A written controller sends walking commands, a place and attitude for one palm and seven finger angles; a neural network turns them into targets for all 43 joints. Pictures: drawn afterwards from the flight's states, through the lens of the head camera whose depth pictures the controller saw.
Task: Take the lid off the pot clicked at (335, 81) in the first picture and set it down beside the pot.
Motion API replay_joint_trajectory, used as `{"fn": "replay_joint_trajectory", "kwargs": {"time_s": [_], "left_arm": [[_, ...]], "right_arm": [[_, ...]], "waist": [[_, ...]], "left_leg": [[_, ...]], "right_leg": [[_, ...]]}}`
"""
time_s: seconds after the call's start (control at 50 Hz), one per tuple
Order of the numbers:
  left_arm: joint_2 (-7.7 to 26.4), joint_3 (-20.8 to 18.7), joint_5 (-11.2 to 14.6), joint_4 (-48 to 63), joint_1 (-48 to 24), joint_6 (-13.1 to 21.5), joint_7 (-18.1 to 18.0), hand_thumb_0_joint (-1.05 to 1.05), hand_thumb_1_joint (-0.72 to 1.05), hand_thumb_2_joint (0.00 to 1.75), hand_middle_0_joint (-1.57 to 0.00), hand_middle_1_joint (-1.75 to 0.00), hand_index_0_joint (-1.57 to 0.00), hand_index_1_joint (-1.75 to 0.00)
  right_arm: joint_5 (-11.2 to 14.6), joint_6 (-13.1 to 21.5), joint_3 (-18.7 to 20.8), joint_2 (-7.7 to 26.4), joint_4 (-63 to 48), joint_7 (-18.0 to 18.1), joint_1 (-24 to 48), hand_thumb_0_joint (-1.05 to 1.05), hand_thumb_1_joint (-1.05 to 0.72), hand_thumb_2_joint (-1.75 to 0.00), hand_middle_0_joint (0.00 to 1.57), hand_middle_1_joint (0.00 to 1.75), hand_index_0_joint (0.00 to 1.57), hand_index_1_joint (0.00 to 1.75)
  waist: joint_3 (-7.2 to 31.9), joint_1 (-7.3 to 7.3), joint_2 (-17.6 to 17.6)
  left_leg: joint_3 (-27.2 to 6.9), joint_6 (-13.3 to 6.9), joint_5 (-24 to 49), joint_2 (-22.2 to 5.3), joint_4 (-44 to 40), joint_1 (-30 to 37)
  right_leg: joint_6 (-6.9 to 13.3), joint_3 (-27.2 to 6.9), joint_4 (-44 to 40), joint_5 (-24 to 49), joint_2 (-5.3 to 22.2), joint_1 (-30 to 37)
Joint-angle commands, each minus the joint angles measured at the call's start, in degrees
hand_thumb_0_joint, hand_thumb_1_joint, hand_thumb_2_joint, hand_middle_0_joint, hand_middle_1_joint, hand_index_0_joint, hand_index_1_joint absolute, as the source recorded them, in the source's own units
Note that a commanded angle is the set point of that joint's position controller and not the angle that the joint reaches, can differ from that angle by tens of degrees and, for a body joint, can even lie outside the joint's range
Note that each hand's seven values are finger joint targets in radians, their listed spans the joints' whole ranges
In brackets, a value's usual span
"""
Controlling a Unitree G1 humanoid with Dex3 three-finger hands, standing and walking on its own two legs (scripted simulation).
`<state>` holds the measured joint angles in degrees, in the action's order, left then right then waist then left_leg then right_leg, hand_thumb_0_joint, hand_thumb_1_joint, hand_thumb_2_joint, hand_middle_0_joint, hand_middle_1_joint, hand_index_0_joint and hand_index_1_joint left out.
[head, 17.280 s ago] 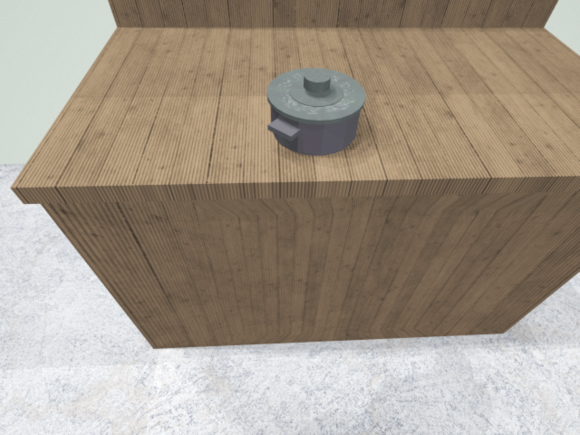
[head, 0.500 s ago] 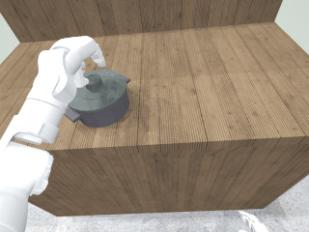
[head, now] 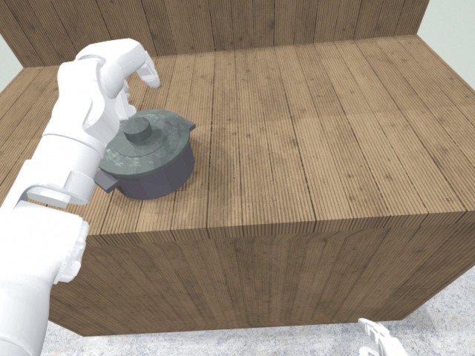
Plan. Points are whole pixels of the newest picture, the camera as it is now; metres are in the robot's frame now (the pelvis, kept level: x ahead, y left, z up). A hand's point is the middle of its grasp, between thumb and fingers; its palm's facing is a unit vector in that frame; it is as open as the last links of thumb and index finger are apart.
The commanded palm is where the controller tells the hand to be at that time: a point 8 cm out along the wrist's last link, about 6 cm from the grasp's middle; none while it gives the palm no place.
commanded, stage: move the open hand above the knob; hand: left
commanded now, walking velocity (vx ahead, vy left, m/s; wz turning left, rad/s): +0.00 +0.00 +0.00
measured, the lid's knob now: (137, 129) +0.47 +0.18 +0.15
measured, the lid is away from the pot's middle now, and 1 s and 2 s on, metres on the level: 0.00 0.00 0.00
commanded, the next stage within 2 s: lower the open fingers around the knob in 0.16 s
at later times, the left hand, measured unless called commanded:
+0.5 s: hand (126, 119) +0.43 +0.17 +0.20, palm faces -0.25 -0.07 -0.97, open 9.9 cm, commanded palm +0.41 +0.19 +0.27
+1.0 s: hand (127, 131) +0.44 +0.18 +0.17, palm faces -0.31 -0.08 -0.95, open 9.9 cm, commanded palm +0.42 +0.19 +0.23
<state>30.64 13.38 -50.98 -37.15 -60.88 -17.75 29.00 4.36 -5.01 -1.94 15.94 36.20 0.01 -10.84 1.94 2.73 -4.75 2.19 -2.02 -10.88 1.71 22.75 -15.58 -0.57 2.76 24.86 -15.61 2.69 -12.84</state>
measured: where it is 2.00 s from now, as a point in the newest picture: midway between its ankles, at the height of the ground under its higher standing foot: outside the picture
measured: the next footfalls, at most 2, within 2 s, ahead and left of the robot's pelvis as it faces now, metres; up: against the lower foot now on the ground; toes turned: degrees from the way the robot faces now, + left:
none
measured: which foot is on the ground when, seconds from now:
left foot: down 0.00-1.00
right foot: down 0.00-1.00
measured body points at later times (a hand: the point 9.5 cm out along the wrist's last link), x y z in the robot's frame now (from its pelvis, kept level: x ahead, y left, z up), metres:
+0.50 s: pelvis +0.00 +0.00 +0.00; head +0.01 -0.04 +0.45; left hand +0.44 +0.17 +0.26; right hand +0.15 -0.25 -0.12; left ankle +0.01 +0.10 -0.74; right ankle -0.03 -0.12 -0.74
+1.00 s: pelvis +0.00 +0.00 +0.00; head +0.01 -0.03 +0.45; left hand +0.45 +0.18 +0.23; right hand +0.12 -0.25 -0.13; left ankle +0.01 +0.10 -0.74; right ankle -0.03 -0.12 -0.74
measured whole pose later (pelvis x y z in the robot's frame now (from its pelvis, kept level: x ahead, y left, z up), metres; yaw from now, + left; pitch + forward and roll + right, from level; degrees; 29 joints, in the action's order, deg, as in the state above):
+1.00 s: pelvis +0.00 +0.00 +0.00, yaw +0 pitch +3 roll +0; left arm 30.0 14.6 -49.8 -38.0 -54.5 -17.7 28.7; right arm 4.3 -5.5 -0.9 16.4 36.8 0.2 -12.8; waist 1.4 3.4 -4.2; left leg 1.7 -2.2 -11.4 1.5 24.4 -16.2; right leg -0.6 3.1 25.1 -15.5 2.5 -12.6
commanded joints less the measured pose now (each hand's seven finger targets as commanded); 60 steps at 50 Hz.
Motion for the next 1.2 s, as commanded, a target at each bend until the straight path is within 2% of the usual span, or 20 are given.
{"fn": "replay_joint_trajectory", "kwargs": {"time_s": [0.0,0.02,0.1,0.12,0.16,0.2,0.22,0.3,0.36,0.4,0.46,0.54,0.6,0.72,0.8,0.86,0.9,0.96,1.02,1.18], "left_arm": [[7.92,-1.77,0.09,14.35,-20.37,-0.30,-0.93,0.00,-0.35,1.63,-0.87,-0.08,-0.87,-0.08],[12.37,-4.96,-1.04,17.05,-23.02,-0.35,-0.97,0.00,-0.35,1.63,-0.87,-0.08,-0.87,-0.08],[15.87,-6.18,-0.10,17.43,-31.50,-0.60,-0.89,0.00,-0.35,1.63,-0.87,-0.08,-0.87,-0.08],[21.51,-10.27,-1.38,18.72,-34.52,-0.07,-1.43,0.00,-0.35,1.63,-0.87,-0.08,-0.87,-0.08],[21.44,-10.07,-1.68,14.20,-32.39,0.16,-1.53,0.00,-0.35,1.63,-0.87,-0.08,-0.87,-0.08],[13.66,-5.16,0.00,10.86,-27.05,0.13,-1.22,0.00,-0.35,1.63,-0.87,-0.08,-0.87,-0.08],[16.04,-6.87,-1.27,10.93,-26.31,0.02,-1.36,0.00,-0.35,1.63,-0.87,-0.08,-0.87,-0.08],[5.99,-0.74,1.78,10.67,-17.57,-1.89,-0.09,0.00,-0.35,1.63,-0.87,-0.08,-0.87,-0.08],[15.05,-6.40,-0.49,14.87,-23.18,-2.05,-0.45,0.00,-0.35,1.63,-0.87,-0.08,-0.87,-0.08],[14.25,-5.62,0.89,16.85,-26.46,-1.92,-0.74,0.00,-0.35,1.63,-0.87,-0.08,-0.87,-0.08],[19.42,-9.08,-0.78,15.38,-29.35,-1.67,-1.17,0.00,-0.35,1.63,-0.87,-0.08,-0.87,-0.08],[13.53,-4.93,-0.47,8.11,-23.98,-1.65,-0.91,0.00,-0.35,1.63,-0.87,-0.08,-0.87,-0.08],[8.58,-2.23,1.52,12.88,-20.34,-1.10,-0.91,0.00,-0.35,1.63,-0.87,-0.08,-0.87,-0.08],[16.02,-6.14,-0.27,11.21,-28.83,-0.58,-1.84,0.00,-0.35,1.63,-0.87,-0.08,-0.87,-0.08],[12.79,-4.68,0.76,10.11,-26.59,0.24,-2.33,0.00,-0.35,1.63,-0.87,-0.08,-0.87,-0.08],[13.96,-6.21,-0.33,3.87,-20.46,0.44,-2.13,0.00,-0.35,1.63,-0.87,-0.08,-0.87,-0.08],[9.17,-2.79,1.19,4.17,-18.56,0.84,-2.06,0.00,-0.35,1.63,-0.87,-0.08,-0.87,-0.08],[10.77,-3.88,0.34,13.95,-23.65,1.33,-2.23,0.00,-0.35,1.63,-0.87,-0.08,-0.87,-0.08],[15.21,-7.70,0.20,8.12,-21.61,0.98,-2.66,0.00,-0.35,1.63,-0.87,-0.08,-0.87,-0.08],[11.90,-5.63,0.61,10.91,-17.25,1.08,-2.45,0.00,-0.35,1.63,-0.87,-0.08,-0.87,-0.08]], "right_arm": [[0.44,1.98,2.70,7.05,-10.34,-0.57,6.05,0.00,-0.90,-0.90,0.20,0.30,0.20,0.30],[0.23,1.90,2.62,6.65,-10.12,-0.58,6.02,0.00,-0.90,-0.90,0.20,0.30,0.20,0.30],[0.43,1.83,2.77,7.47,-8.97,0.58,5.19,0.00,-0.90,-0.90,0.20,0.30,0.20,0.30],[0.17,2.35,2.57,7.03,-8.43,0.93,4.42,0.00,-0.90,-0.90,0.20,0.30,0.20,0.30],[0.13,2.56,2.20,6.86,-7.90,1.53,4.27,0.00,-0.90,-0.90,0.20,0.30,0.20,0.30],[0.34,2.27,2.63,7.16,-7.75,1.13,3.75,0.00,-0.90,-0.90,0.20,0.30,0.20,0.30],[0.38,2.21,2.42,6.84,-7.66,0.82,4.36,0.00,-0.90,-0.90,0.20,0.30,0.20,0.30],[0.75,1.81,2.79,7.12,-9.16,-0.46,5.45,0.00,-0.90,-0.90,0.20,0.30,0.20,0.30],[0.71,1.60,2.25,7.14,-9.49,-0.17,6.61,0.00,-0.90,-0.90,0.20,0.30,0.20,0.30],[0.58,1.48,2.61,7.54,-9.11,0.26,6.33,0.00,-0.90,-0.90,0.20,0.30,0.20,0.30],[0.31,2.32,2.24,6.79,-8.44,1.05,5.82,0.00,-0.90,-0.90,0.20,0.30,0.20,0.30],[0.32,2.12,2.32,6.98,-7.61,0.90,4.80,0.00,-0.90,-0.90,0.20,0.30,0.20,0.30],[0.30,2.12,2.79,7.08,-9.00,0.20,5.50,0.00,-0.90,-0.90,0.20,0.30,0.20,0.30],[0.28,1.61,2.45,7.24,-7.22,1.08,4.40,0.00,-0.90,-0.90,0.20,0.30,0.20,0.30],[-0.15,2.63,3.01,7.44,-7.07,1.33,3.04,0.00,-0.90,-0.90,0.20,0.30,0.20,0.30],[0.02,2.59,2.70,7.24,-6.81,1.05,2.57,0.00,-0.90,-0.90,0.20,0.30,0.20,0.30],[0.23,2.04,2.94,7.74,-7.29,0.72,2.83,0.00,-0.90,-0.90,0.20,0.30,0.20,0.30],[-0.14,2.37,3.47,7.14,-8.28,0.43,3.25,0.00,-0.90,-0.90,0.20,0.30,0.20,0.30],[-0.12,2.26,3.33,7.61,-6.77,0.72,1.62,0.00,-0.90,-0.90,0.20,0.30,0.20,0.30],[-0.01,2.46,3.33,7.25,-8.15,0.23,2.97,0.00,-0.90,-0.90,0.20,0.30,0.20,0.30]], "waist": [[21.96,-0.77,4.62],[23.82,-1.22,5.48],[21.43,0.59,5.34],[23.90,-0.31,6.32],[22.45,-0.57,6.00],[20.40,0.13,5.56],[20.96,-0.81,5.65],[19.31,-0.15,4.65],[20.45,-0.88,6.22],[21.05,0.14,5.41],[22.23,-0.60,5.97],[17.86,-0.17,5.52],[20.90,-0.08,3.53],[18.80,0.55,7.00],[21.61,0.83,2.43],[17.97,0.03,6.93],[17.09,0.60,4.97],[22.18,0.42,3.83],[19.47,0.48,6.55],[19.88,-0.08,4.65]], "left_leg": [[-3.17,-2.60,23.90,0.98,2.41,14.32],[-3.22,-2.56,23.80,0.99,2.28,14.63],[-3.60,-3.25,18.33,1.52,1.90,14.15],[-3.67,-3.05,18.40,1.58,1.24,14.44],[-3.23,-3.05,17.56,1.74,1.05,13.34],[-3.39,-2.97,18.71,1.46,1.48,13.28],[-3.24,-2.42,18.90,1.17,1.25,13.18],[-3.41,-2.69,22.37,1.23,2.74,14.11],[-2.93,-2.67,18.93,1.55,2.14,12.56],[-3.28,-3.09,17.99,1.54,2.25,13.43],[-3.82,-2.98,17.43,1.79,1.60,13.64],[-3.62,-2.58,14.53,1.56,1.15,11.91],[-3.95,-2.77,18.50,1.43,2.31,14.52],[-3.77,-2.64,10.91,1.61,0.39,11.42],[-4.47,-2.88,15.83,1.46,1.61,14.82],[-3.79,-2.44,12.94,1.46,1.16,11.12],[-3.68,-2.40,13.60,1.33,1.15,11.13],[-4.31,-2.70,17.77,1.11,1.95,15.68],[-4.21,-2.64,15.93,1.11,1.60,12.85],[-4.22,-2.66,19.38,1.08,2.03,14.30]], "right_leg": [[2.78,-0.02,-0.93,25.04,-2.87,3.48],[2.50,-0.36,-0.66,25.06,-3.08,4.49],[2.68,-0.15,-1.79,23.11,-3.39,3.41],[2.50,-0.56,-1.20,23.45,-3.56,5.34],[2.58,-0.58,-1.12,23.40,-3.32,5.13],[2.80,0.21,-1.62,23.14,-3.25,3.23],[2.69,-0.02,-0.91,22.38,-3.33,3.43],[2.68,0.52,-1.29,23.94,-3.23,1.38],[2.59,-0.12,-0.67,24.06,-3.28,3.63],[2.68,0.08,-1.28,23.66,-3.19,3.55],[2.60,-0.35,-0.68,22.97,-3.57,4.71],[2.74,0.38,-1.29,19.48,-3.84,1.65],[2.89,0.32,-1.25,21.63,-3.37,2.08],[2.52,0.21,-1.85,17.63,-3.83,2.47],[3.03,0.36,-1.68,19.99,-3.79,1.89],[2.71,0.33,-1.26,19.21,-3.91,2.00],[2.94,0.81,-1.69,18.98,-3.70,0.99],[2.79,0.12,-1.22,21.05,-3.88,1.76],[2.67,0.23,-1.42,20.72,-4.26,2.26],[2.79,0.34,-1.17,21.56,-4.21,1.84]]}}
